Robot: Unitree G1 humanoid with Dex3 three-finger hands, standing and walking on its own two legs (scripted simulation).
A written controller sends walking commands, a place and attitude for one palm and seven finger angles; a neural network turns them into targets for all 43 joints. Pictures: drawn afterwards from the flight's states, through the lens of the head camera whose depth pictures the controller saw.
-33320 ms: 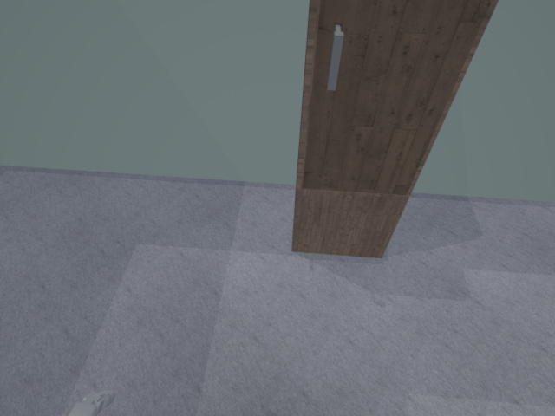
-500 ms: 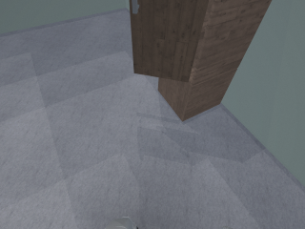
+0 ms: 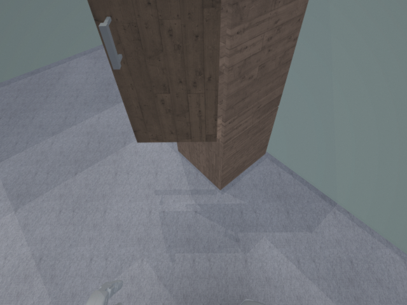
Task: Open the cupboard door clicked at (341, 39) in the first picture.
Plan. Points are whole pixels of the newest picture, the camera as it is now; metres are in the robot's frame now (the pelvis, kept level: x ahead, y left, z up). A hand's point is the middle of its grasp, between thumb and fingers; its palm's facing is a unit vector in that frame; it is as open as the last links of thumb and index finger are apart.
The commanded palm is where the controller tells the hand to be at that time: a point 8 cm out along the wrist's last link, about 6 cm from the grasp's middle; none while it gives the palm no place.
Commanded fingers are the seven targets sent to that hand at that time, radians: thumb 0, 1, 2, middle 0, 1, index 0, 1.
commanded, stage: take the last steps up to it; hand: left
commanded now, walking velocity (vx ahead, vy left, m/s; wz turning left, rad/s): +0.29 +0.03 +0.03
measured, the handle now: (112, 43) +0.76 +0.25 +0.13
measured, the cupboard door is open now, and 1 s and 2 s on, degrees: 49 49 49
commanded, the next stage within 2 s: come to a stop and stand still in 0.34 s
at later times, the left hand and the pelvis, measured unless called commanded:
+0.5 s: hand out of the picture +0.14 +0.21 -0.18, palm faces +0.08 -0.99 -0.13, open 7.4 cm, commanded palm none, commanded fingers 0.00 0.90 0.90 -0.20 -0.30 -0.20 -0.30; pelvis +0.17 +0.04 +0.01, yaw +1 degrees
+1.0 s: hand (130, 258) +0.25 +0.18 -0.15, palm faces +0.03 -0.97 -0.25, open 7.4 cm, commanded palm none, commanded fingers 0.00 0.90 0.90 -0.20 -0.30 -0.20 -0.30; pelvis +0.19 +0.00 +0.01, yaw +1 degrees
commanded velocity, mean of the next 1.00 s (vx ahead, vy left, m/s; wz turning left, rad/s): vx -0.01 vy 0.02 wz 0.01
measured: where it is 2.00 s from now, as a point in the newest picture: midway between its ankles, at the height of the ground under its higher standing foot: outside the picture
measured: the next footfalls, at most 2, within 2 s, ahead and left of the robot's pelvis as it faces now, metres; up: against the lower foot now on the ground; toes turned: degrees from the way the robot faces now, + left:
right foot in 0.02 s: +0.11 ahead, -0.11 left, +0.00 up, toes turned -7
left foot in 0.38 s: +0.23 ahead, +0.13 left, +0.00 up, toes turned +8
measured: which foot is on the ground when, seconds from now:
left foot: down 0.00-0.02, up 0.04-0.36, down 0.38-0.82, up 0.84-1.00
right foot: up 0.00-0.00, down 0.02-0.38, up 0.40-0.78, down 0.80-1.00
